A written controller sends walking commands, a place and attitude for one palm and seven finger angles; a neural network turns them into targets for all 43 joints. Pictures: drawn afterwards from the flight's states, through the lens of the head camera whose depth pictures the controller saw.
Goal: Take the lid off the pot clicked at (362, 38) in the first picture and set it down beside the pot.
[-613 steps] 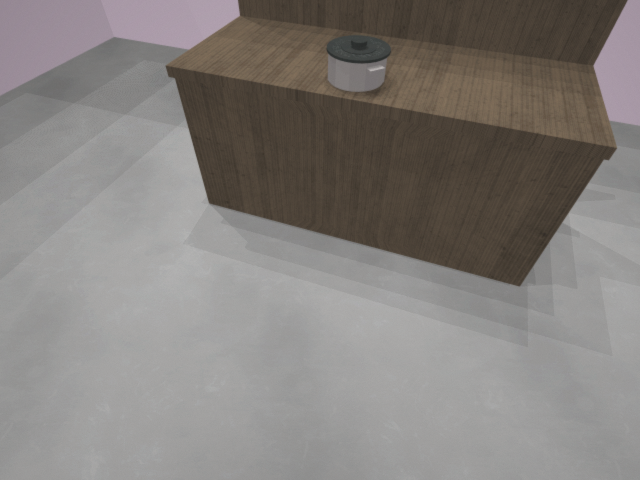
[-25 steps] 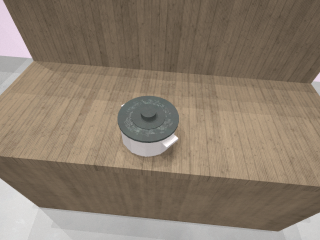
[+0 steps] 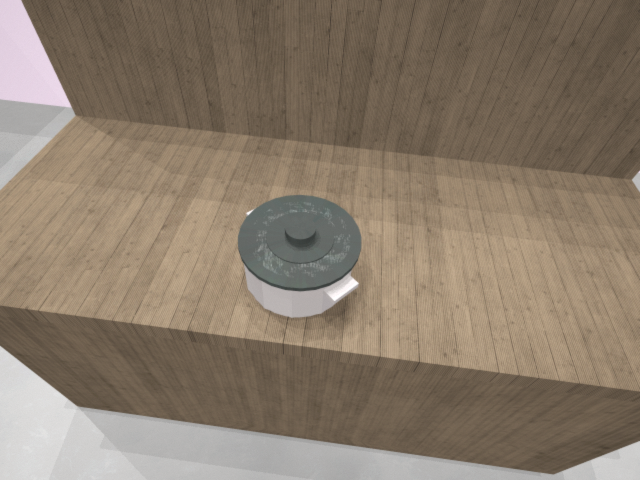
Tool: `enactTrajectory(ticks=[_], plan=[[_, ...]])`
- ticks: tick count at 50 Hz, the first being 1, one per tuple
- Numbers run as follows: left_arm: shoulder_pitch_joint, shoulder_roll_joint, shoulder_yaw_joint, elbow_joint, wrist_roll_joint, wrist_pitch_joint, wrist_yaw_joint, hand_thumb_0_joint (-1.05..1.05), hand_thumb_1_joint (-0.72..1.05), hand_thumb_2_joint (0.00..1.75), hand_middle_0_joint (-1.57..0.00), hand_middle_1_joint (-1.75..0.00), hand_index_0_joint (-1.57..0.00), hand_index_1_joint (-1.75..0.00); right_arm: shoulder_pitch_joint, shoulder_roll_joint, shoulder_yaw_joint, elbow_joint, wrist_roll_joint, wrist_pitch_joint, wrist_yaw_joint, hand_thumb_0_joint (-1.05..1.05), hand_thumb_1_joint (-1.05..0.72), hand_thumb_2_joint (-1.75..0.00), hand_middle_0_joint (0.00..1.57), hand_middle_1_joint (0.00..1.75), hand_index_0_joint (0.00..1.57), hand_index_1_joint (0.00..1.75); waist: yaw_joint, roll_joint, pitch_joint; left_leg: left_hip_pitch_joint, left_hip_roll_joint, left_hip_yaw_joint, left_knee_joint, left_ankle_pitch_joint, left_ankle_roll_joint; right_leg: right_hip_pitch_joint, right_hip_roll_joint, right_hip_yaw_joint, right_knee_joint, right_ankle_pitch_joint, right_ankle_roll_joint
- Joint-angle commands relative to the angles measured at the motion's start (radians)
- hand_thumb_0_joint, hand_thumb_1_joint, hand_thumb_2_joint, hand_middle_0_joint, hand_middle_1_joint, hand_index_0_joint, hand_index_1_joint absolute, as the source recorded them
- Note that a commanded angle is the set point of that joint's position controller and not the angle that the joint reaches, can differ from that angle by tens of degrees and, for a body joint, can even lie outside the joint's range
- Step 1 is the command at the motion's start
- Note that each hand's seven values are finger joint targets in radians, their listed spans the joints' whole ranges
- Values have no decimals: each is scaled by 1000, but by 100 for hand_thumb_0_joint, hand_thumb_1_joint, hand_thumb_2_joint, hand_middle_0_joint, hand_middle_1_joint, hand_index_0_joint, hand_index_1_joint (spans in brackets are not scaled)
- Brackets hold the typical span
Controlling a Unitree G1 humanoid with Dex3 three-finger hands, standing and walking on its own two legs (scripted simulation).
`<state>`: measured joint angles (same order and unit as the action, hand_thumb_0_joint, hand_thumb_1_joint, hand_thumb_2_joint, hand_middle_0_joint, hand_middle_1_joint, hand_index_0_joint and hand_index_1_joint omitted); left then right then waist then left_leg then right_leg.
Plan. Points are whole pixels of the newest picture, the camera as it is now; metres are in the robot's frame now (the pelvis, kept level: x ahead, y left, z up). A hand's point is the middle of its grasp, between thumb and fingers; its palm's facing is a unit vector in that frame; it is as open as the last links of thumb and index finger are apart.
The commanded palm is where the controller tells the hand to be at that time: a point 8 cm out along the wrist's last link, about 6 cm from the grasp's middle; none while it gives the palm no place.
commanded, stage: come to a stop and stand still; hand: left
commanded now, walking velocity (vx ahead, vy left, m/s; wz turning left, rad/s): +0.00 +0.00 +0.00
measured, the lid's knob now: (300, 230) +0.48 +0.07 +0.01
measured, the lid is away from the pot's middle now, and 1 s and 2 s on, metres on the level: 0.00 0.00 0.00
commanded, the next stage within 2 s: look again from close up in 0.68 s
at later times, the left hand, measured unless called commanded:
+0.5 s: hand out of the picture -0.01 +0.27 -0.18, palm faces +0.01 -0.98 -0.20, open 7.4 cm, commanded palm none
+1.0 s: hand out of the picture -0.01 +0.24 -0.19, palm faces +0.03 -0.99 -0.16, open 7.4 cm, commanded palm none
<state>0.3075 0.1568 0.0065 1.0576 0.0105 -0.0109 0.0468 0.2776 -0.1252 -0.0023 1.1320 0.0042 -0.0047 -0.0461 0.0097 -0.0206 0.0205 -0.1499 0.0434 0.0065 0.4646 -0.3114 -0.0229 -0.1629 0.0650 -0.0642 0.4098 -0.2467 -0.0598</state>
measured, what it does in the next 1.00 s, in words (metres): shifts its weight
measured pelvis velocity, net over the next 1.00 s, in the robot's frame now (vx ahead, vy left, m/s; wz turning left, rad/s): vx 0.00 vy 0.08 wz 0.00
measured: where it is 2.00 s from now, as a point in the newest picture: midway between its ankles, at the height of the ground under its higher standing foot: outside the picture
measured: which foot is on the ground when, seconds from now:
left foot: down 0.00-1.00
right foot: down 0.00-1.00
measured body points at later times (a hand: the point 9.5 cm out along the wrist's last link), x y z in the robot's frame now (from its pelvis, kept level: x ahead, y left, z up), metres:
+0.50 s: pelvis -0.02 +0.09 +0.00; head -0.01 +0.10 +0.45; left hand -0.01 +0.32 -0.16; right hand -0.01 -0.14 -0.16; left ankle -0.04 +0.13 -0.74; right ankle -0.02 -0.07 -0.74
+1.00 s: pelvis +0.00 +0.08 +0.00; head +0.00 +0.09 +0.45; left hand -0.01 +0.29 -0.17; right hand +0.00 -0.15 -0.16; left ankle -0.04 +0.13 -0.74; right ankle -0.02 -0.08 -0.74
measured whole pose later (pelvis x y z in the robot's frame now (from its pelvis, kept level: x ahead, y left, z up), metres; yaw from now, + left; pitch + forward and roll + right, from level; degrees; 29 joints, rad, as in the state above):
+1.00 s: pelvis +0.00 +0.08 +0.00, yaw +0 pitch -1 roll -1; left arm 0.30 0.14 -0.01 1.09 0.02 0.01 0.05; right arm 0.29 -0.14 0.01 1.11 0.00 -0.03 -0.04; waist 0.01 -0.02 0.02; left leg -0.13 -0.08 0.05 0.45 -0.31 0.10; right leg -0.18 -0.05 -0.02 0.47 -0.28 0.05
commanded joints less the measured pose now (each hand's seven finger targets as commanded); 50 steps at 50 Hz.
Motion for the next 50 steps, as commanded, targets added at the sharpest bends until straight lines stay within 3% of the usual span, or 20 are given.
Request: enactTrajectory(ticks=[1, 2, 3, 4, 5, 6, 7, 8, 9, 11, 16, 18, 27, 30, 33, 36, 42, 46, 47, 50], plan=[[129, 187, 33, -33, 9, -39, 34, 0, 90, 90, -20, -30, -20, -30, 32, -66, -20, -130, -4, 0, 7, 0, -90, -90, 20, 30, 20, 30, -15, -5, -35, -165, -3, -10, 210, -102, 28, 86, -297, 269, -25, 798, 85], [82, 181, 36, -44, 10, -39, 21, 0, 90, 90, -20, -30, -20, -30, 54, -65, -24, -133, -8, 7, 15, 0, -90, -90, 20, 30, 20, 30, -17, -9, -153, -170, -2, -7, 223, -101, 23, 169, -320, 267, -19, 627, -18], [58, 165, 34, -66, 11, -36, 16, 0, 90, 90, -20, -30, -20, -30, 49, -77, -27, -153, -7, 5, 18, 0, -90, -90, 20, 30, 20, 30, -22, -65, -161, -138, 0, -7, 214, -93, 23, 88, -301, 246, -33, 351, -80], [20, 146, 28, -78, 13, -32, 14, 0, 90, 90, -20, -30, -20, -30, 45, -81, -30, -157, -11, 5, 21, 0, -90, -90, 20, 30, 20, 30, -37, -65, -87, -101, -9, 4, 167, -67, 22, -29, -278, 226, -49, 187, -82], [-10, 138, 24, -87, 11, -29, 12, 0, 90, 90, -20, -30, -20, -30, 76, -80, -27, -151, -13, 1, 25, 0, -90, -90, 20, 30, 20, 30, -58, -46, -35, -55, -6, -3, 76, -13, 27, -119, -254, 202, -40, 75, -62], [-18, 116, 18, -91, 8, -26, 10, 0, 90, 90, -20, -30, -20, -30, 91, -89, -23, -142, -17, -8, 26, 0, -90, -90, 20, 30, 20, 30, -54, 6, 19, -56, 19, -45, 6, 50, 43, -162, -204, 169, -3, 24, -30], [-19, 102, 15, -90, 6, -16, 3, 0, 90, 90, -20, -30, -20, -30, 82, -101, -20, -146, -22, -16, 27, 0, -90, -90, 20, 30, 20, 30, -34, 77, 47, -90, 62, -87, -33, 89, 61, -168, -160, 127, 22, -30, -7], [4, 89, 11, -88, 8, -8, 2, 0, 90, 90, -20, -30, -20, -30, 69, -126, -17, -155, -25, -23, 25, 0, -90, -90, 20, 30, 20, 30, -21, 170, 57, -145, 94, -162, -78, 135, 85, -133, -122, 88, 70, -43, 12], [25, 80, 7, -78, 11, -3, 2, 0, 90, 90, -20, -30, -20, -30, 55, -138, -16, -161, -23, -26, 22, 0, -90, -90, 20, 30, 20, 30, -4, 177, 66, -176, 121, -201, -122, 162, 102, -95, -102, 54, 98, -47, 23], [51, 70, -1, -63, 11, 2, -1, 0, 90, 90, -20, -30, -20, -30, 32, -151, -14, -173, -19, -28, 18, 0, -90, -90, 20, 30, 20, 30, 14, 77, 88, -195, 109, -199, -143, 113, 107, -65, -107, 55, 85, -32, 25], [40, 85, -2, -71, 13, 10, -7, 0, 90, 90, -20, -30, -20, -30, 45, -166, -13, -166, -20, -30, 19, 0, -90, -90, 20, 30, 20, 30, 6, 59, 89, -161, 91, -205, -197, 12, 95, -89, -120, 58, 83, -28, 27], [35, 90, -1, -72, 13, 12, -8, 0, 90, 90, -20, -30, -20, -30, 52, -168, -12, -162, -20, -32, 17, 0, -90, -90, 20, 30, 20, 30, 7, 76, 87, -135, 97, -213, -204, 73, 90, -105, -120, 55, 93, -29, 28], [46, 93, -3, -43, 6, 10, -2, 0, 90, 90, -20, -30, -20, -30, 83, -153, -6, -116, -15, -40, 7, 0, -90, -90, 20, 30, 20, 30, 2, 43, 32, -12, 84, -157, -136, 405, 68, -82, -144, 66, 68, 48, 31], [62, 85, -4, -27, 5, 12, 1, 0, 90, 90, -20, -30, -20, -30, 84, -153, -5, -100, -15, -39, 5, 0, -90, -90, 20, 30, 20, 30, 1, 62, 29, 4, 78, -150, -136, 393, 61, -80, -150, 73, 63, 38, 34], [65, 85, -2, -18, 4, 10, 2, 0, 90, 90, -20, -30, -20, -30, 87, -150, -6, -90, -13, -41, 3, 0, -90, -90, 20, 30, 20, 30, 0, 33, 17, 19, 73, -132, -108, 473, 64, -61, -157, 73, 61, 92, 33], [68, 81, -4, -9, 4, 11, 4, 0, 90, 90, -20, -30, -20, -30, 88, -142, -4, -75, -13, -39, 2, 0, -90, -90, 20, 30, 20, 30, -1, 48, 36, 7, 67, -124, -113, 434, 66, -57, -161, 77, 52, 90, 38], [72, 84, -2, -4, 5, 7, 4, 0, 90, 90, -20, -30, -20, -30, 79, -130, -6, -61, -11, -40, 4, 0, -90, -90, 20, 30, 20, 30, 5, 8, 42, -11, 59, -112, -96, 436, 79, -35, -170, 78, 43, 162, 35], [75, 75, -1, -1, 4, 6, 6, 0, 90, 90, -20, -30, -20, -30, 83, -124, -7, -51, -12, -40, 3, 0, -90, -90, 20, 30, 20, 30, 0, 49, 27, 3, 55, -102, -96, 410, 76, -31, -175, 87, 37, 154, 35], [73, 83, -1, -3, 5, 6, 4, 0, 90, 90, -20, -30, -20, -30, 77, -120, -7, -50, -10, -40, 3, 0, -90, -90, 20, 30, 20, 30, 5, 29, 41, -12, 56, -107, -93, 425, 80, -28, -172, 81, 35, 174, 33], [77, 73, -3, 2, 5, 6, 5, 0, 90, 90, -20, -30, -20, -30, 78, -119, -7, -47, -11, -38, 4, 0, -90, -90, 20, 30, 20, 30, 1, 24, 40, -12, 53, -104, -100, 356, 81, -34, -175, 95, 26, 149, 33]])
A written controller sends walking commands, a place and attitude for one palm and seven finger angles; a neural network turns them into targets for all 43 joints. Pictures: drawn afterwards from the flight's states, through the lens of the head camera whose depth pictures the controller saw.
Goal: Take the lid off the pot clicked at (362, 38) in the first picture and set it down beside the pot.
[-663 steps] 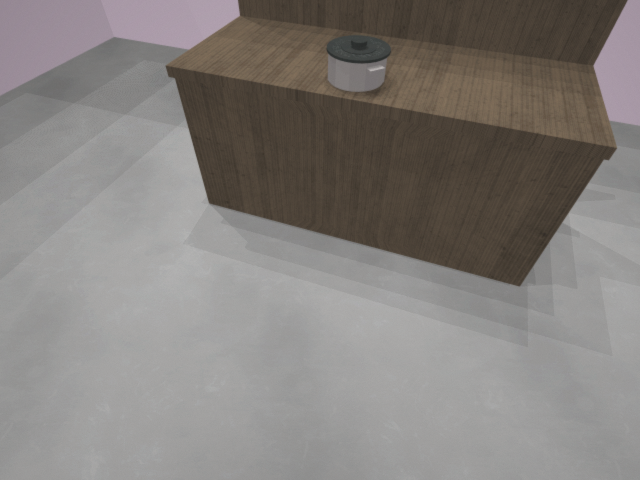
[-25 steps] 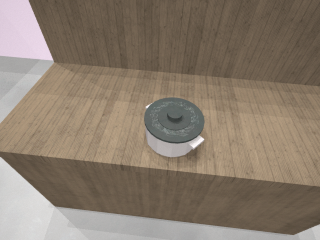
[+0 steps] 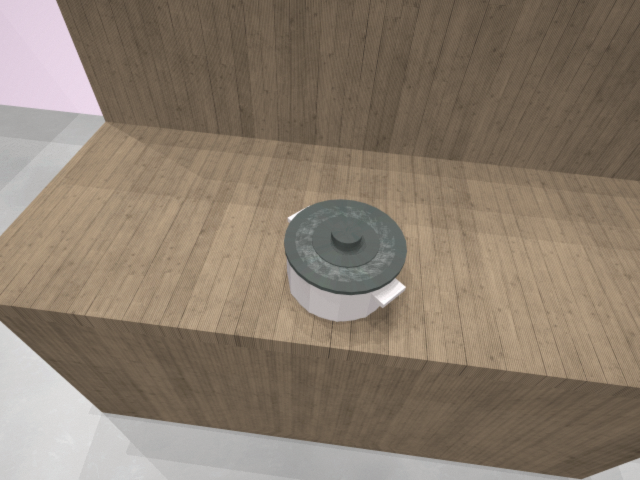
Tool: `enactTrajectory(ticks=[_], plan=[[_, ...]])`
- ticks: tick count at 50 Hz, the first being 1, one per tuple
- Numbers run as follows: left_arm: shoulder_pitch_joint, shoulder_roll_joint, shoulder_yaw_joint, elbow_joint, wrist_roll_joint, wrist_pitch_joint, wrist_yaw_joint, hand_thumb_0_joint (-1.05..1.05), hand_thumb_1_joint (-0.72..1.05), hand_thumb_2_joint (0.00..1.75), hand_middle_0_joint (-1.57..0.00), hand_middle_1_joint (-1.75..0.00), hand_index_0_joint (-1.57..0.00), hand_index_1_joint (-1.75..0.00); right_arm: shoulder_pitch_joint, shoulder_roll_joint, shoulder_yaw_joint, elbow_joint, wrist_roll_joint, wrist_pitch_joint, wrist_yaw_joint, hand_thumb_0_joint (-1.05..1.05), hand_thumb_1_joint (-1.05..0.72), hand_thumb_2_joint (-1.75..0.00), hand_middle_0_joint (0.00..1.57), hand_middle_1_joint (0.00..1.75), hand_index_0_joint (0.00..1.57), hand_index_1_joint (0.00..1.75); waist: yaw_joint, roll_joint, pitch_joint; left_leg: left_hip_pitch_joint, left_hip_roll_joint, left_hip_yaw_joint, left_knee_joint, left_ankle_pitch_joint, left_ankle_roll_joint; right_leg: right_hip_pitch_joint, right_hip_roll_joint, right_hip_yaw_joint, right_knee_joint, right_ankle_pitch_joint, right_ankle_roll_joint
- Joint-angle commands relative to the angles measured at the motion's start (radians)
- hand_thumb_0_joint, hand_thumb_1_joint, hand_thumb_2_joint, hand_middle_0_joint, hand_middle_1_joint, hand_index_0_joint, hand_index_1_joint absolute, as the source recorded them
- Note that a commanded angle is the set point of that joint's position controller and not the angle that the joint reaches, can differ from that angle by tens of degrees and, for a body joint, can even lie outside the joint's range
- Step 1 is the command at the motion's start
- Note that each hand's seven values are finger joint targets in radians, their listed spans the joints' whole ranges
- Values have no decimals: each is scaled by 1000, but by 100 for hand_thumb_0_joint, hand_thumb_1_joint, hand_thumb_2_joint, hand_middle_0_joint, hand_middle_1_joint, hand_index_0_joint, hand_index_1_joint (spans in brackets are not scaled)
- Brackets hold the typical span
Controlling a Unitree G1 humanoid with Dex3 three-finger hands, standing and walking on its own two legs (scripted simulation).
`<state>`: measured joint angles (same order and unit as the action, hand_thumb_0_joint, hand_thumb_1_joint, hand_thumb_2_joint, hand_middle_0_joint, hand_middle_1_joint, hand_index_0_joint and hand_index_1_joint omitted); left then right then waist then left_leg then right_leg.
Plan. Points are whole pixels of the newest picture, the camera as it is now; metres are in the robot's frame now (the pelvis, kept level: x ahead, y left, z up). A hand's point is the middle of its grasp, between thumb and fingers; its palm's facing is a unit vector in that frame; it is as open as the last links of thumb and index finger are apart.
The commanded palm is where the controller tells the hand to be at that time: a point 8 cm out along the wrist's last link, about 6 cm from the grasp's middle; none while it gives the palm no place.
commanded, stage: look again from close up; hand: left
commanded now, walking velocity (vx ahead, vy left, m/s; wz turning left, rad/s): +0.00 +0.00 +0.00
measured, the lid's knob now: (346, 234) +0.48 -0.01 +0.02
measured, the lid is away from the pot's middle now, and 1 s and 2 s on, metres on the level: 0.00 0.00 0.00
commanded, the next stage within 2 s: lift the closed hand beside the body in 0.66 s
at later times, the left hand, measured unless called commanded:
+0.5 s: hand out of the picture -0.02 +0.14 -0.18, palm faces +0.03 -0.99 -0.15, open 7.4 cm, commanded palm none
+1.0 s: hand out of the picture +0.11 +0.16 -0.10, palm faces +0.10 -0.95 -0.28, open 6.2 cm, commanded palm +0.07 +0.20 -0.06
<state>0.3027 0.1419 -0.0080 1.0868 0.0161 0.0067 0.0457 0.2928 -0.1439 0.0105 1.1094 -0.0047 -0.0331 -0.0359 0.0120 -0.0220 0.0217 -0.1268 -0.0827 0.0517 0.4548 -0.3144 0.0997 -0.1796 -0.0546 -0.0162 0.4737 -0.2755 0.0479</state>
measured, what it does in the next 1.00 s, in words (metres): stands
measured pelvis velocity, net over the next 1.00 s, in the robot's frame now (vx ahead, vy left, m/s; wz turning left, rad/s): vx -0.03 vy -0.02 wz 0.01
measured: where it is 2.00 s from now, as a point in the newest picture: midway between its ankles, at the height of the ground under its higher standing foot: outside the picture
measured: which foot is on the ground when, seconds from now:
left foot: down 0.00-1.00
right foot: down 0.00-1.00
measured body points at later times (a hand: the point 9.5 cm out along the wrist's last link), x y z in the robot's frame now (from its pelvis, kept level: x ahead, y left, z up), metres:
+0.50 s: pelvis +0.00 -0.02 +0.00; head +0.00 +0.00 +0.45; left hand -0.02 +0.19 -0.17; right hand -0.02 -0.23 -0.15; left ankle -0.04 +0.05 -0.74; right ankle -0.01 -0.15 -0.74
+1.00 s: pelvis -0.03 -0.02 +0.00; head -0.04 -0.03 +0.45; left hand +0.10 +0.21 -0.07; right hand +0.09 -0.27 -0.11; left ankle -0.04 +0.05 -0.74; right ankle -0.01 -0.15 -0.74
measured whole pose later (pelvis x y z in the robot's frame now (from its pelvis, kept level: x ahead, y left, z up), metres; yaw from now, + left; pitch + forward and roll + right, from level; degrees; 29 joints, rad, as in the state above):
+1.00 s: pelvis -0.03 -0.02 +0.00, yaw +1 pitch -1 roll +0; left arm 0.41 0.17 -0.03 0.42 0.01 0.00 0.11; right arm 0.27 -0.25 -0.01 0.81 0.03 -0.22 0.00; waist -0.01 0.03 -0.02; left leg -0.20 -0.07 0.04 0.51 -0.30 0.07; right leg -0.24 -0.04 -0.03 0.53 -0.27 0.02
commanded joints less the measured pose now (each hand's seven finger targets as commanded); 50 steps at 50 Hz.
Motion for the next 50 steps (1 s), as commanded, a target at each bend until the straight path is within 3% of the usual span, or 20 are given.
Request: enactTrajectory(ticks=[1, 24, 37, 38, 39, 40, 41, 42, 43, 44, 46, 47, 48, 49, 50], plan=[[79, 89, 11, -27, 0, -12, 5, 0, 90, 90, -20, -30, -20, -30, 63, -100, -19, -21, -2, -11, -6, 0, -90, -90, 20, 30, 20, 30, -1, 30, 40, -35, 179, -148, -94, 360, -41, -16, -57, 43, -39, 178, -73], [110, 76, 4, -15, 0, -20, 3, 0, 90, 90, -20, -30, -20, -30, 73, -71, -17, 17, 4, -8, -1, 0, -90, -90, 20, 30, 20, 30, 2, 15, 60, -67, 177, -133, -98, 230, -40, -25, -58, 63, -78, 160, -81], [127, 66, 2, -7, -1, -24, 3, 0, 90, 90, -20, -30, -20, -30, 90, -48, -18, 34, 6, -10, -3, 0, -90, -90, 20, 30, 20, 30, 3, 6, 63, -70, 184, -130, -92, 258, -37, -21, -54, 58, -82, 188, -85], [148, 102, 6, 32, 12, -44, 38, 0, 90, 90, -20, -30, -20, -30, -9, -109, -11, -63, 8, -12, 1, 0, -90, -90, 20, 30, 20, 30, 12, 69, 98, -132, 183, -102, 66, 481, -80, -56, -87, 87, -50, 474, -72], [-525, 219, -51, -1267, -112, -193, 42, 0, 90, 90, -24, -35, -24, -35, -9, -240, -23, -413, 76, -194, 14, 0, -90, -90, 20, 30, 20, 30, -13, 240, -351, 59, 108, -153, -77, 481, -144, 61, -3, 6, 19, 311, -87], [-156, 200, -19, -1047, -45, -104, 91, 0, 90, 90, -29, -40, -29, -40, -90, -174, -8, -349, 82, -259, -27, 0, -90, -90, 20, 30, 20, 30, 13, 354, -344, 98, 155, -132, -58, 529, -172, -5, 18, -5, 42, 158, -114], [68, 44, -81, -877, -42, 4, 105, 0, 90, 90, -33, -44, -33, -44, -81, -163, -6, -322, 85, -274, -19, 0, -90, -90, 20, 30, 20, 30, 2, 289, -202, 39, 133, -149, -82, 476, -179, -31, 23, -40, 24, 120, -95], [66, -44, -183, -911, -57, 33, 99, 0, 90, 90, -38, -49, -38, -49, -69, -179, -5, -349, 88, -282, -1, 0, -90, -90, 20, 30, 20, 30, -21, 172, -126, 0, 126, -159, -72, 387, -163, -50, 32, -58, 10, 127, -85], [42, -84, -221, -907, -43, 22, 91, 0, 90, 90, -42, -54, -42, -54, -75, -196, -1, -368, 68, -293, 8, 0, -90, -90, 20, 30, 20, 30, -32, 44, -56, -12, 123, -165, -79, 308, -137, -65, 49, -71, -5, 127, -83], [66, -72, -205, -823, -20, 9, 89, 0, 90, 90, -46, -59, -46, -59, -86, -209, -9, -384, 49, -292, 11, 0, -90, -90, 20, 30, 20, 30, -33, -58, 5, -51, 122, -169, -70, 263, -112, -96, 56, -81, -10, 113, -79], [155, -18, -104, -658, 11, -5, 75, 0, 90, 90, -55, -68, -55, -68, -86, -223, -43, -424, 28, -255, 27, 0, -90, -90, 20, 30, 20, 30, -5, -185, 66, -158, 115, -162, -65, 161, -90, -129, 58, -86, -10, 50, -73], [249, 51, -11, -657, 8, -22, 69, 0, 90, 90, -60, -73, -60, -73, -111, -220, -57, -454, 30, -239, 31, 0, -90, -90, 20, 30, 20, 30, 32, -153, 52, -174, 114, -150, -69, 163, -104, -92, 51, -84, -11, 48, -81], [327, 79, 30, -739, 1, -42, 57, 0, 90, 90, -64, -78, -64, -78, -127, -217, -64, -497, 24, -228, 39, 0, -90, -90, 20, 30, 20, 30, 55, -113, 8, -169, 105, -131, -71, 158, -110, -55, 43, -76, -5, 43, -81], [369, 105, 65, -832, -7, -59, 47, 0, 90, 90, -68, -83, -68, -83, -150, -207, -66, -536, 25, -221, 43, 0, -90, -90, 20, 30, 20, 30, 67, -79, -27, -166, 99, -118, -71, 163, -112, -20, 38, -67, -1, 49, -82], [351, 125, 85, -900, -10, -76, 41, 0, 90, 90, -73, -88, -73, -88, -168, -202, -64, -568, 26, -212, 43, 0, -90, -90, 20, 30, 20, 30, 60, -57, -19, -172, 96, -107, -68, 152, -112, -19, 37, -60, 1, 48, -83]])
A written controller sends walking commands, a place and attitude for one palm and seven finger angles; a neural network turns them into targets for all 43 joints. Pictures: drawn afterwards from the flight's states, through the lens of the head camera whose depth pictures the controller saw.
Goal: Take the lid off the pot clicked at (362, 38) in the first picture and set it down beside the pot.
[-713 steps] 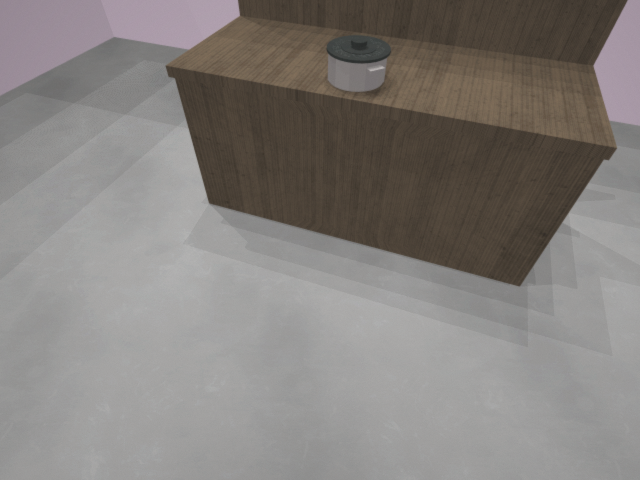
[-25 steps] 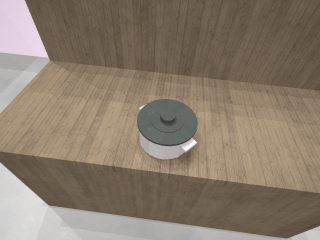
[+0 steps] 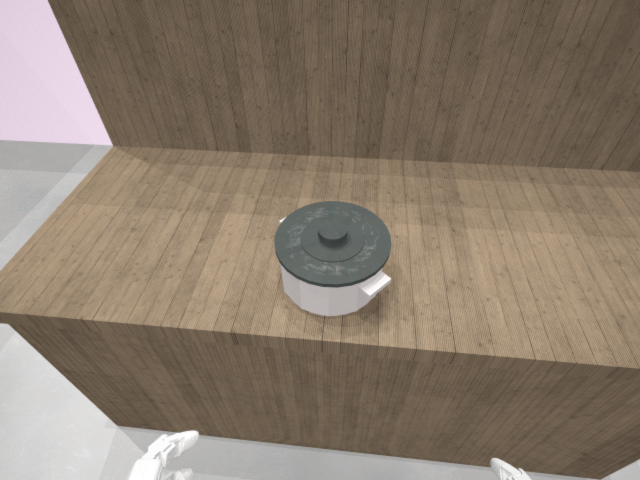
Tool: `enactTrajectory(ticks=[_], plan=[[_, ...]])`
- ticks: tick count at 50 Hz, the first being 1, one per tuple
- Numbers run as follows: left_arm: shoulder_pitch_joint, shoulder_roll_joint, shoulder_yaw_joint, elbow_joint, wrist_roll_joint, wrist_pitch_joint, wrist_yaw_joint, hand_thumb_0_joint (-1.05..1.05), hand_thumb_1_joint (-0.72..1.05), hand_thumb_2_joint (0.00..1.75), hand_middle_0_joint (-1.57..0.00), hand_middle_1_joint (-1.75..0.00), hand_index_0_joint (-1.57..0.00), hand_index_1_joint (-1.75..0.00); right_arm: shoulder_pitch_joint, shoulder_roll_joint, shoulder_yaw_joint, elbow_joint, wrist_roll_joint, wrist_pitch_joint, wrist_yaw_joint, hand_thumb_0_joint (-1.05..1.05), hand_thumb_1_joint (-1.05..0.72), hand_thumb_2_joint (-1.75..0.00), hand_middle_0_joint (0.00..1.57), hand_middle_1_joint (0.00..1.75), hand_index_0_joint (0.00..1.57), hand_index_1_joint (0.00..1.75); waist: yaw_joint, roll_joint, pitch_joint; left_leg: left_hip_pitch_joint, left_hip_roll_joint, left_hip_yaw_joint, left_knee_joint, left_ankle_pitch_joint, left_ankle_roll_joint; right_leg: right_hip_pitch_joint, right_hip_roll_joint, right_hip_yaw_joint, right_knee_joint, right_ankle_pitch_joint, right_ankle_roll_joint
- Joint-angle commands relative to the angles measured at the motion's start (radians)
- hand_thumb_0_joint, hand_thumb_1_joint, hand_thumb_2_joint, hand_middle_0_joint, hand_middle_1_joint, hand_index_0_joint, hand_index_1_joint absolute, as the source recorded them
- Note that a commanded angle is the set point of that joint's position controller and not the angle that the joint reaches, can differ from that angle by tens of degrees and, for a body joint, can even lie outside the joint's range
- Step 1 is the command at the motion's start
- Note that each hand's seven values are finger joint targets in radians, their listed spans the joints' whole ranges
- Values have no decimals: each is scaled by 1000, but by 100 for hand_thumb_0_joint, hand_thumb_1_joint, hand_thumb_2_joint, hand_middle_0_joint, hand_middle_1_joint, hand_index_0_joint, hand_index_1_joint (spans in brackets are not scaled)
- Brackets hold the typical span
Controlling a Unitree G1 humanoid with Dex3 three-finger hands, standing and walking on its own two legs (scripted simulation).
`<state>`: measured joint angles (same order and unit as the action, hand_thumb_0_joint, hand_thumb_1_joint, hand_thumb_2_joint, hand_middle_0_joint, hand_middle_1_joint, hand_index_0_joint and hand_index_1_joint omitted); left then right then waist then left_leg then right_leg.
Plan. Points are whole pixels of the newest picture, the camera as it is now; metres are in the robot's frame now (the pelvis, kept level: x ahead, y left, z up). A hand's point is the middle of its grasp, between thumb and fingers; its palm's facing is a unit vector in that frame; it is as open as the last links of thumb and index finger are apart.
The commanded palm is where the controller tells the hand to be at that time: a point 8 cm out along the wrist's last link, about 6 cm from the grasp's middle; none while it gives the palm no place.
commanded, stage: lift the closed hand beside the body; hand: left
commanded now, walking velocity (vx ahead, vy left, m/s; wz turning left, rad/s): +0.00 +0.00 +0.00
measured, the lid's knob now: (332, 231) +0.51 +0.01 +0.02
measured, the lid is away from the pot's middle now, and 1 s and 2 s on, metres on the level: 0.00 0.00 0.00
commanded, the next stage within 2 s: raise the hand higher, near the body in 0.38 s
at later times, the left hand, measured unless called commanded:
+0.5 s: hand out of the picture +0.11 +0.19 -0.06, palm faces +0.26 -0.91 -0.33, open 3.0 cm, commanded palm +0.07 +0.24 -0.02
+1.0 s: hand (138, 450) +0.15 +0.21 +0.03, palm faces +0.28 -0.89 -0.37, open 3.1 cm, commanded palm +0.11 +0.24 +0.07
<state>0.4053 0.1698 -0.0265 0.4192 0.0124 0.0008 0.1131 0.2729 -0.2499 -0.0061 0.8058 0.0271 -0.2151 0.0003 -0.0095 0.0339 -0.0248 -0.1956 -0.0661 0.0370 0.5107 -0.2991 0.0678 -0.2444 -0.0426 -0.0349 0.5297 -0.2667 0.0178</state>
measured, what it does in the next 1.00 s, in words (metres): stands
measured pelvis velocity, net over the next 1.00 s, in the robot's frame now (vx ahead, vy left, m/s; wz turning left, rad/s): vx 0.01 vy -0.03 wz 0.02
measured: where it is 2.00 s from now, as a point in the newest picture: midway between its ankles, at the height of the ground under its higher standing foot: outside the picture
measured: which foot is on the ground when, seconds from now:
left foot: down 0.00-1.00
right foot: down 0.00-1.00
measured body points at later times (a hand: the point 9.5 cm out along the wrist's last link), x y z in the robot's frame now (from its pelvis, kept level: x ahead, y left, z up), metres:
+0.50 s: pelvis +0.00 -0.04 +0.00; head +0.01 -0.05 +0.44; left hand +0.09 +0.24 -0.03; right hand +0.19 -0.25 -0.09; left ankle -0.01 +0.07 -0.73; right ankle +0.01 -0.13 -0.73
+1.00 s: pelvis +0.01 -0.03 +0.00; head +0.01 -0.04 +0.45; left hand +0.13 +0.25 +0.06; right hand +0.22 -0.24 -0.07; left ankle -0.01 +0.07 -0.73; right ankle +0.01 -0.13 -0.73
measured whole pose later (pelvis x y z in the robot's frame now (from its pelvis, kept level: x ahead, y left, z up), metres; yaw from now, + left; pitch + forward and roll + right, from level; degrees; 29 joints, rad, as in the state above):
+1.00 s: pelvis +0.01 -0.03 +0.00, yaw +1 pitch -2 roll -1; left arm 0.64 0.25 0.14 -0.18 -0.01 -0.09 0.08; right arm 0.17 -0.20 0.00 0.60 0.02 -0.16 -0.07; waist 0.06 0.04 0.02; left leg -0.15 -0.02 0.00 0.50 -0.31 0.03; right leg -0.17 0.00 -0.07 0.47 -0.27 -0.02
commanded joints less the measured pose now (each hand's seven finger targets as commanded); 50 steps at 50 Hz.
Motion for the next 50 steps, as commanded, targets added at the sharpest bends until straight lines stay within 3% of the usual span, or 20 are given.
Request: enactTrajectory(ticks=[1, 2, 3, 4, 7, 10, 13, 17, 20, 24, 27, 28, 30, 32, 36, 37, 39, 41, 48, 50], plan=[[226, 104, 117, -262, -8, -83, -31, 0, 90, 90, -77, -92, -77, -92, -159, -92, -48, -292, -4, -21, 4, 0, -90, -90, 20, 30, 20, 30, 70, -102, 48, -114, 75, -82, -118, 114, -75, 32, 24, -36, -56, 34, -52], [232, 130, 158, -229, -7, -89, -31, 0, 90, 90, -82, -97, -82, -97, -165, -88, -52, -301, -3, -3, -3, 0, -90, -90, 20, 30, 20, 30, 63, -100, 90, -140, 76, -74, -107, 104, -73, 18, 25, -39, -66, 39, -54], [192, 102, 130, -247, -13, -101, -40, 0, 90, 90, -86, -102, -86, -102, -177, -89, -46, -329, 3, 11, -4, 0, -90, -90, 20, 30, 20, 30, 46, -71, 117, -156, 65, -61, -99, 54, -69, -19, 24, -30, -71, 8, -51], [137, 122, 145, -289, -18, -121, -44, 0, 90, 90, -90, -107, -90, -107, -178, -87, -45, -349, 8, 19, -9, 0, -90, -90, 20, 30, 20, 30, 39, -42, 118, -154, 59, -54, -91, 19, -64, -34, 24, -19, -77, -15, -51], [58, 168, 183, -396, -23, -152, -42, 0, 90, 90, -104, -121, -104, -121, -157, -78, -42, -387, 4, 32, -32, 0, -90, -90, 20, 30, 20, 30, 31, 19, 37, -127, 47, -40, -58, 5, -56, -30, 25, -5, -84, -14, -50], [63, 123, 135, -457, -29, -149, -40, 0, 90, 90, -117, -136, -117, -136, -155, -65, -31, -408, -2, 33, -51, 0, -90, -90, 20, 30, 20, 30, 21, 44, -28, -88, 40, -30, -35, 31, -46, -30, 28, 6, -83, 8, -46], [69, 128, 142, -413, -27, -131, -36, 0, 90, 90, -130, -150, -130, -150, -151, -72, -29, -403, -5, 42, -60, 0, -90, -90, 20, 30, 20, 30, 9, -41, -21, -107, 37, -31, -4, 62, -41, -43, 29, 2, -81, 49, -38], [83, 190, 191, -458, -26, -122, -29, 0, 90, 90, -130, -150, -130, -150, -156, -72, -27, -399, -7, 41, -73, 0, -90, -90, 20, 30, 20, 30, 26, -6, -67, -87, 34, -31, 16, 96, -37, -6, 21, 12, -78, 78, -39], [131, 187, 199, -465, -29, -108, -24, 0, 90, 90, -130, -150, -130, -150, -168, -67, -24, -387, -8, 38, -79, 0, -90, -90, 20, 30, 20, 30, 37, -3, -80, -75, 38, -32, 11, 140, -36, 17, 16, 8, -68, 126, -38], [152, 184, 201, -409, -24, -94, -27, 0, 90, 90, -130, -150, -130, -150, -181, -72, -26, -365, -6, 42, -82, 0, -90, -90, 20, 30, 20, 30, 36, -79, -38, -99, 42, -39, 11, 142, -31, 1, 13, -2, -66, 122, -31], [149, 253, 255, -562, -28, -112, -17, 0, 90, 90, -130, -150, -130, -150, -190, -62, -25, -363, -6, 20, -86, 0, -90, -90, 20, 30, 20, 30, 60, 2, -93, -44, 47, -42, -1, 177, -32, 47, 6, 6, -75, 137, -36], [180, 235, 242, -596, -28, -112, -14, 0, 90, 90, -130, -150, -130, -150, -189, -56, -24, -363, -7, 11, -86, 0, -90, -90, 20, 30, 20, 30, 63, 23, -117, -21, 49, -43, -9, 202, -31, 60, 5, -2, -70, 156, -36], [234, 179, 201, -557, -26, -98, -16, 0, 90, 90, -130, -150, -130, -150, -193, -50, -25, -347, -7, 8, -85, 0, -90, -90, 20, 30, 20, 30, 55, -17, -52, -31, 53, -44, -16, 204, -32, 34, 10, -12, -79, 152, -34], [260, 190, 227, -489, -23, -95, -18, 0, 90, 90, -130, -150, -130, -150, -203, -54, -37, -330, -4, 17, -85, 0, -90, -90, 20, 30, 20, 30, 52, -120, 18, -68, 57, -47, -14, 182, -29, 11, 11, -12, -97, 130, -28], [234, 244, 263, -691, -27, -133, -13, 0, 90, 90, -130, -150, -130, -150, -200, -50, -34, -347, -7, -5, -85, 0, -90, -90, 20, 30, 20, 30, 66, 18, -58, 8, 55, -41, -37, 200, -29, 55, 3, -1, -110, 130, -33], [244, 257, 281, -703, -27, -133, -10, 0, 90, 90, -130, -150, -130, -150, -202, -46, -36, -342, -6, -3, -86, 0, -90, -90, 20, 30, 20, 30, 67, -13, -53, 12, 58, -46, -37, 215, -32, 62, 7, -6, -112, 148, -33], [280, 203, 241, -674, -27, -130, -16, 0, 90, 90, -130, -150, -130, -150, -204, -43, -35, -342, -5, 0, -83, 0, -90, -90, 20, 30, 20, 30, 62, -40, -26, 13, 62, -42, -47, 223, -31, 55, 10, -13, -114, 156, -30], [260, 200, 230, -721, -26, -137, -19, 0, 90, 90, -130, -150, -130, -150, -200, -47, -35, -347, -6, -1, -79, 0, -90, -90, 20, 30, 20, 30, 61, -5, -22, 27, 63, -42, -55, 237, -33, 57, 10, -15, -115, 168, -31], [217, 217, 250, -829, -26, -149, -22, 0, 90, 90, -130, -150, -130, -150, -203, -42, -23, -365, -10, 8, -70, 0, -90, -90, 20, 30, 20, 30, 59, 12, 4, 53, 69, -51, -84, 256, -36, 71, 15, -21, -139, 174, -33], [210, 233, 271, -834, -27, -151, -19, 0, 90, 90, -130, -150, -130, -150, -198, -44, -25, -364, -13, 11, -71, 0, -90, -90, 20, 30, 20, 30, 62, -10, 5, 58, 72, -54, -92, 259, -36, 75, 18, -24, -141, 172, -33]])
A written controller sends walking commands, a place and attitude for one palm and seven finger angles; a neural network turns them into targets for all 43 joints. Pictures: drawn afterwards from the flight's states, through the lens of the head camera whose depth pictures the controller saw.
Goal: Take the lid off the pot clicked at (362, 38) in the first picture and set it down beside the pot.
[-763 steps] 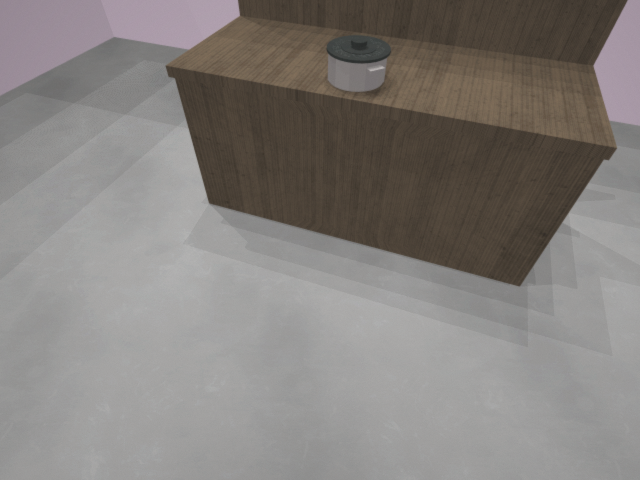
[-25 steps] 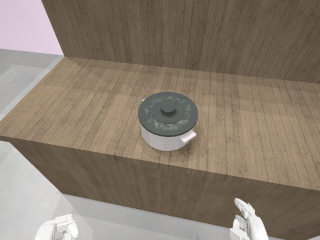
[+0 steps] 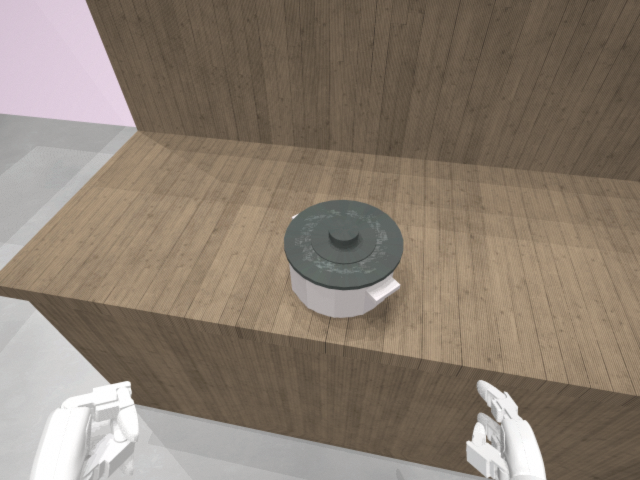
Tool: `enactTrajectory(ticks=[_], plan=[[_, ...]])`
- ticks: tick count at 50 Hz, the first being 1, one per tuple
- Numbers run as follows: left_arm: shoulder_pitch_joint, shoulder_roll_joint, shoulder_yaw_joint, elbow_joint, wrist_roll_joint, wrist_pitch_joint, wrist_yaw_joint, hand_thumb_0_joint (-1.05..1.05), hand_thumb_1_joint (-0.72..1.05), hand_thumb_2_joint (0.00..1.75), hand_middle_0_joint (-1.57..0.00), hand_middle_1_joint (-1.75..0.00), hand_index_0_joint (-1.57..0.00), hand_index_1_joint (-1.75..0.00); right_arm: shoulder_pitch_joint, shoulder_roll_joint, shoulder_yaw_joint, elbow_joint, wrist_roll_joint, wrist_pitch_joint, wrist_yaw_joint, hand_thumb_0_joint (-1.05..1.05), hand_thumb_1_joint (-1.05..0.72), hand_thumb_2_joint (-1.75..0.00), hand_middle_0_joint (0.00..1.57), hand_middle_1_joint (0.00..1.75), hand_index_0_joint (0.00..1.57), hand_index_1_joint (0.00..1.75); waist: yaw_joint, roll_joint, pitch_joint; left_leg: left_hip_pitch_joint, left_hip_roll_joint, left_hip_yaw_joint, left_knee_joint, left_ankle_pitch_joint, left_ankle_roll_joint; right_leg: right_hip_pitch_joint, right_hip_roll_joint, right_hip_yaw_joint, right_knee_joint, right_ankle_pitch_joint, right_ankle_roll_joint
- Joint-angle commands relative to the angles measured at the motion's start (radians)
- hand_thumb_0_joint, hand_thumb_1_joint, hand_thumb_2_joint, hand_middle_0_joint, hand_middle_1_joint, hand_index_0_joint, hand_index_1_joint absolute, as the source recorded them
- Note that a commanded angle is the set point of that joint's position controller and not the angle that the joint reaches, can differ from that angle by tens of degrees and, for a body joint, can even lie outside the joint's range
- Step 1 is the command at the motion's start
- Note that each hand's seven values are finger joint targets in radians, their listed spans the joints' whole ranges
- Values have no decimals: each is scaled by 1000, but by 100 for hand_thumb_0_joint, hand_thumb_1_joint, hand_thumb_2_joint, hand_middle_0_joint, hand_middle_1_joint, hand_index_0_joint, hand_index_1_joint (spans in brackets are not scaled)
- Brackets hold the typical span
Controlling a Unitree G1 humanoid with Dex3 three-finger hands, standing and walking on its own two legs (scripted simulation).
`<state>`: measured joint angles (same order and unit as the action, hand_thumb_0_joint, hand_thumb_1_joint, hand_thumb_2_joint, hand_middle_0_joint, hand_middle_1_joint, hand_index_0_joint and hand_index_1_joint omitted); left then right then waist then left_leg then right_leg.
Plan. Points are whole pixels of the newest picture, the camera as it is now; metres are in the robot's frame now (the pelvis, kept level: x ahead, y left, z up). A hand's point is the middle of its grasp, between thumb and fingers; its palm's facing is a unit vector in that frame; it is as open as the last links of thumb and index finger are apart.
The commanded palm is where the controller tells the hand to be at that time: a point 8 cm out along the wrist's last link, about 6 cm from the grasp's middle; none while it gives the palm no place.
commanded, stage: raise the hand higher, near the body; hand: left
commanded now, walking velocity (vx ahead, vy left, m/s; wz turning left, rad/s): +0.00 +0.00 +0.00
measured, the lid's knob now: (343, 232) +0.49 +0.02 +0.02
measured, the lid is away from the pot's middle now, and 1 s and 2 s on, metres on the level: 0.00 0.00 0.00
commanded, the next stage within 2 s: reach forward and open the fingers in 0.26 s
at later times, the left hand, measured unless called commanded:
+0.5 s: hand (96, 382) +0.18 +0.26 +0.09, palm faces +0.13 -0.43 -0.89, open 3.0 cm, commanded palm +0.14 +0.27 +0.13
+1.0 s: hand (96, 369) +0.19 +0.27 +0.09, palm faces -0.25 -0.04 -0.97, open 5.8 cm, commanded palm +0.19 +0.26 +0.14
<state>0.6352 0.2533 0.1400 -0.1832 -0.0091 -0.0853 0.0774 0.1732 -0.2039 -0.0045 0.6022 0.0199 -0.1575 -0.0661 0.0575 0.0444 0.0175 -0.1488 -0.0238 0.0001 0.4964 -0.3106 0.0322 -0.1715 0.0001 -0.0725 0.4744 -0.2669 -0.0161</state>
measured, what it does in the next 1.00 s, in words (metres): stands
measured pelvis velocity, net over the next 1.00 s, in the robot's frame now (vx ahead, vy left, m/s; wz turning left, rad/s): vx -0.02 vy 0.01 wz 0.00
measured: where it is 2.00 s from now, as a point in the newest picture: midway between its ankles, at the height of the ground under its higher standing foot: outside the picture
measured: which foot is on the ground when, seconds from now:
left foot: down 0.00-1.00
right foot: down 0.00-1.00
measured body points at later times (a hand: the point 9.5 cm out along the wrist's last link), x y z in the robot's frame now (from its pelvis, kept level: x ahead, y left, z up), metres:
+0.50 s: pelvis +0.00 +0.01 +0.00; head +0.00 -0.01 +0.45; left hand +0.17 +0.28 +0.14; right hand +0.20 -0.20 -0.09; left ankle -0.03 +0.10 -0.74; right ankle +0.00 -0.11 -0.74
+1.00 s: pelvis -0.02 +0.01 +0.00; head +0.00 -0.04 +0.45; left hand +0.20 +0.27 +0.14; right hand +0.18 -0.22 -0.10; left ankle -0.03 +0.10 -0.74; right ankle +0.00 -0.11 -0.74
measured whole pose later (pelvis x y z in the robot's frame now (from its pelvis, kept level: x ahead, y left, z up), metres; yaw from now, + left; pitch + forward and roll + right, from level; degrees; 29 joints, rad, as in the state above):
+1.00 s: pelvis -0.02 +0.01 +0.00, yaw +0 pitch +0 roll -1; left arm 0.28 0.64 0.10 -0.21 0.77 -0.11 -0.20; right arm 0.16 -0.29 0.00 0.54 0.03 0.11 -0.01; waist 0.07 0.12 0.02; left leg -0.20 -0.04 0.00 0.44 -0.24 0.05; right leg -0.22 -0.01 -0.07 0.41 -0.19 -0.01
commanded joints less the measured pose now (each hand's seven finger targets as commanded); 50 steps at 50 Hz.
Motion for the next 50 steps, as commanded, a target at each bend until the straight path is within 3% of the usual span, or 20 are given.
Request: enactTrajectory(ticks=[1, 5, 9, 11, 18, 19, 20, 21, 23, 26, 28, 30, 33, 36, 37, 38, 42, 43, 47, 50], plan=[[-17, 150, 107, -262, -6, -67, 16, 0, 90, 90, -130, -150, -130, -150, -97, -90, -24, -165, -7, -46, -2, 0, -90, -90, 20, 30, 20, 30, -2, 0, -53, 23, 32, -17, -82, 287, -2, 14, -25, 13, -84, 184, 0], [-33, 156, 113, -317, -6, -69, 15, 0, 90, 90, -130, -150, -130, -150, -96, -89, -16, -172, -10, -40, 7, 0, -90, -90, 20, 30, 20, 30, -1, 28, -65, 35, 38, -26, -91, 323, -9, 31, -23, 10, -82, 198, -2], [-62, 167, 134, -325, -12, -71, 13, 0, 90, 90, -130, -150, -130, -150, -105, -92, -13, -174, -11, -32, 8, 0, -90, -90, 20, 30, 20, 30, -2, -26, -41, 22, 40, -29, -99, 292, -6, 28, -20, 8, -96, 177, 0], [-76, 184, 151, -384, -12, -78, 19, 0, 90, 90, -130, -150, -130, -150, -103, -93, -8, -180, -12, -35, 9, 0, -90, -90, 20, 30, 20, 30, 4, 49, -63, 35, 41, -34, -104, 300, -13, 43, -22, 12, -91, 175, -3], [-110, 198, 178, -458, -17, -89, 24, 0, 90, 90, -130, -150, -130, -150, -105, -97, -4, -185, -8, -35, 21, 0, -90, -90, 20, 30, 20, 30, 5, 18, -78, 39, 52, -47, -107, 333, -21, 56, -18, 9, -84, 187, -4], [-152, 388, 114, -471, 430, -15, 59, 0, 88, 89, -128, -149, -128, -149, -119, -180, 7, -188, -31, 27, 35, 0, -90, -90, 20, 30, 20, 30, 10, 68, -49, -78, 40, -30, -79, 338, -25, -59, 11, 40, -34, 175, -14], [-130, 288, 100, -494, 441, 32, 78, 0, 85, 89, -125, -147, -125, -147, -139, -139, -4, -231, -30, 63, 46, 0, -90, -90, 20, 30, 20, 30, 18, 107, -40, -96, 42, -22, -83, 351, -40, -52, 1, -4, -24, 153, -29], [-89, 316, 85, -458, 559, 63, 86, 0, 83, 90, -124, -145, -124, -145, -126, -152, -12, -219, -26, 93, 58, 0, -90, -90, 20, 30, 20, 30, 34, 104, -64, -98, 51, -28, -77, 359, -49, -58, 14, 22, -6, 124, -35], [-73, 367, 86, -461, 704, 120, 78, 0, 77, 93, -121, -137, -121, -137, -162, -163, -6, -249, -17, 154, 76, 0, -90, -90, 20, 30, 20, 30, 44, 55, -114, -135, 51, -24, -74, 322, -44, -32, 23, 43, 6, 118, -43], [-123, 492, 122, -436, 833, 162, 47, 0, 67, 99, -120, -122, -120, -122, -192, -177, -6, -263, -9, 219, 76, 0, -90, -90, 20, 30, 20, 30, 50, 38, -198, -107, 46, -27, -71, 297, -14, 17, 11, 88, -5, 151, -34], [-137, 507, 103, -425, 843, 165, -3, 0, 60, 103, -118, -115, -118, -115, -206, -167, 0, -277, 9, 221, 74, 0, -90, -90, 20, 30, 20, 30, 39, 47, -240, -77, 47, -33, -64, 329, -5, 41, -2, 80, -12, 183, -22], [-111, 516, 94, -307, 815, 144, -66, 0, 53, 107, -116, -107, -116, -107, -182, -168, -4, -247, 17, 221, 69, 0, -90, -90, 20, 30, 20, 30, 21, -29, -169, -73, 40, -30, -66, 335, 5, 11, -7, 74, -42, 217, -8], [-251, 549, 74, -348, 778, 115, -162, 0, 44, 111, -113, -97, -113, -97, -186, -176, -7, -261, 19, 216, 57, 0, -90, -90, 20, 30, 20, 30, -4, -11, -176, -61, 29, -28, -70, 338, 21, 26, -25, 65, -61, 258, 5], [-296, 648, 146, -305, 765, 65, -224, 0, 35, 115, -109, -86, -109, -86, -142, -188, -7, -243, 10, 213, 41, 0, -90, -90, 20, 30, 20, 30, 1, -16, -170, -27, 25, -30, -75, 391, 28, 17, -28, 52, -86, 306, 16], [-287, 686, 200, -281, 767, 53, -232, 0, 33, 115, -108, -83, -108, -83, -157, -186, -8, -251, 12, 208, 39, 0, -90, -90, 20, 30, 20, 30, 4, -12, -178, -22, 32, -31, -71, 383, 26, 31, -24, 62, -87, 314, 13], [-310, 621, 142, -288, 760, 31, -245, 0, 30, 116, -106, -79, -106, -79, -139, -173, -7, -256, 10, 208, 39, 0, -90, -90, 20, 30, 20, 30, -1, -17, -185, -23, 21, -24, -69, 392, 29, 49, -32, 44, -84, 312, 14], [-357, 628, 168, -211, 751, -12, -253, 0, 19, 118, -101, -65, -101, -65, -143, -177, -20, -239, 12, 215, 48, 0, -90, -90, 20, 30, 20, 30, -1, 14, -130, -21, 20, -24, -87, 333, 23, 2, -24, 47, -114, 257, 4], [-412, 591, 121, -230, 753, -22, -254, 0, 16, 118, -100, -61, -100, -61, -132, -171, -20, -242, 10, 216, 50, 0, -90, -90, 20, 30, 20, 30, -7, 18, -158, -20, 10, -19, -89, 327, 25, 20, -30, 34, -110, 237, 5], [-461, 670, 185, -192, 779, -24, -231, 0, 6, 120, -94, -47, -94, -47, -148, -181, -27, -230, 9, 217, 55, 0, -90, -90, 20, 30, 20, 30, 9, 18, -188, -9, 13, -31, -101, 314, 23, 43, -22, 51, -112, 225, -3], [-540, 611, 108, -143, 776, -20, -236, 0, -3, 122, -91, -36, -91, -36, -140, -178, -31, -213, 12, 225, 59, 0, -90, -90, 20, 30, 20, 30, -3, 9, -162, -16, 7, -27, -122, 281, 22, 28, -25, 33, -125, 180, -2]])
